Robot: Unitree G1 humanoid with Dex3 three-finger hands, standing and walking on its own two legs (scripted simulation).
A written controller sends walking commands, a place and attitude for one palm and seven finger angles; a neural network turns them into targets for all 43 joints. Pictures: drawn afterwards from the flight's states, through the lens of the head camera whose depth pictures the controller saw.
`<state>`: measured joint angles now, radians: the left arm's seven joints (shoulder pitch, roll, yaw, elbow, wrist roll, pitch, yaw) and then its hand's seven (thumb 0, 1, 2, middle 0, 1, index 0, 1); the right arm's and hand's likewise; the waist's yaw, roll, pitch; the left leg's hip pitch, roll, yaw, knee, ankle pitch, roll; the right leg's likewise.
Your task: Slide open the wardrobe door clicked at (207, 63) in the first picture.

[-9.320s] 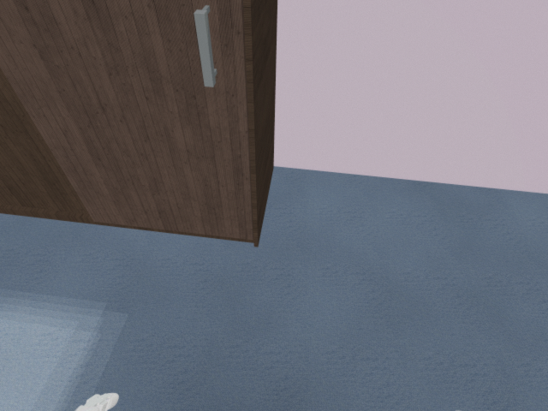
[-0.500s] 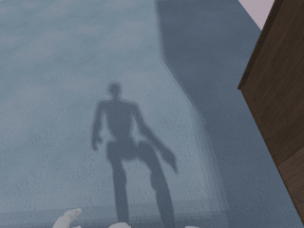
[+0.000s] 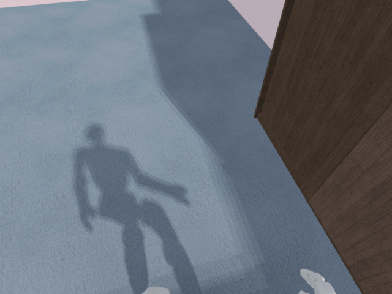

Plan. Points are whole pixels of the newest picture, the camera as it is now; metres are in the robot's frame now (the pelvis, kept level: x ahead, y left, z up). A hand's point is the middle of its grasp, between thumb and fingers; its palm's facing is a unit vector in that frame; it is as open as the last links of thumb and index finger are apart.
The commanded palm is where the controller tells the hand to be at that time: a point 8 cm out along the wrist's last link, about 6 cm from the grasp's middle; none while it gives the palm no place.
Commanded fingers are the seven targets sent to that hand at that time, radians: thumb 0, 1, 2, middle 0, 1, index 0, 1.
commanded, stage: turn to face it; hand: right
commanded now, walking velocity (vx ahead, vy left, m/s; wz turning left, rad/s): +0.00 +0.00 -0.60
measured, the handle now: out of the picture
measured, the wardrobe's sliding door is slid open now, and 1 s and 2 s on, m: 0.00 0.00 0.00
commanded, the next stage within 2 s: take the last steps up to it in 1.84 s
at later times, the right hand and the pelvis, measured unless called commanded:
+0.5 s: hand out of the picture -0.05 -0.19 -0.17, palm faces +0.36 +0.90 -0.26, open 7.4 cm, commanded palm none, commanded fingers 0.00 -0.90 -0.90 0.20 0.30 0.20 0.30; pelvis -0.03 +0.02 -0.01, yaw -20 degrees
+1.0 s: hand out of the picture -0.05 -0.27 -0.15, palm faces +0.59 +0.77 -0.25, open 7.4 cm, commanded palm none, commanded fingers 0.00 -0.90 -0.90 0.20 0.30 0.20 0.30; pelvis -0.05 -0.02 +0.00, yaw -37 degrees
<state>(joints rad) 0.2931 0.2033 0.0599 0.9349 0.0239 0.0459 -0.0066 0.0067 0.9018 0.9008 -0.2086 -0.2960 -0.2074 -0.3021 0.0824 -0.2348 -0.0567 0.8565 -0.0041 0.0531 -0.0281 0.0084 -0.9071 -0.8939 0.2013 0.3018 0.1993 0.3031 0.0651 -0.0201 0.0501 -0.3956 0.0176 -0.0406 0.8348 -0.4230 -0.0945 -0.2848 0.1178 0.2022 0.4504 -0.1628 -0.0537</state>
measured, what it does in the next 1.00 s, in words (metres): steps on the spot, turning right: left foot, then right foot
